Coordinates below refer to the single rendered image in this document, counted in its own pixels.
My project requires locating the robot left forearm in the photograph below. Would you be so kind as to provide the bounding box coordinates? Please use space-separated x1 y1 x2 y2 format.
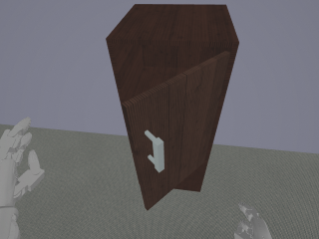
0 206 21 239

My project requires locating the handle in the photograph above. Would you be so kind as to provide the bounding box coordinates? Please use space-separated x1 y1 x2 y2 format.
145 130 164 172

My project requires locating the cupboard door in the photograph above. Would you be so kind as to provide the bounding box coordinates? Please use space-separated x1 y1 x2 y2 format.
122 51 231 210

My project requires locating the right robot hand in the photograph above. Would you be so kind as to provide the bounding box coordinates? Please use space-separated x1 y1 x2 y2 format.
234 201 272 239

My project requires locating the left robot hand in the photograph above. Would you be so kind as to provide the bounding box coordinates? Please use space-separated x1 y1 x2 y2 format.
0 117 45 207

